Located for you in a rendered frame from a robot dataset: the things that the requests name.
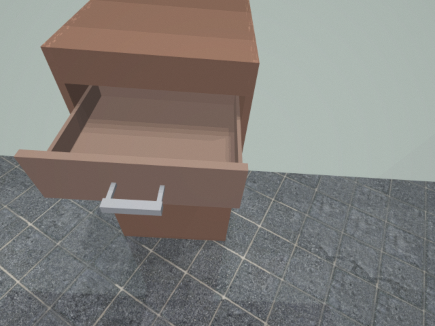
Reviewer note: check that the cabinet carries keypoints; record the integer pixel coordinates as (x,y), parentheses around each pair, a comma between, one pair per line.
(202,46)

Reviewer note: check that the handle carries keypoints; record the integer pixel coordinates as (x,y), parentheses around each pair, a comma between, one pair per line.
(133,207)

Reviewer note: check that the drawer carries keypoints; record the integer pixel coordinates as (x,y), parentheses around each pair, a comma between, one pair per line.
(140,139)

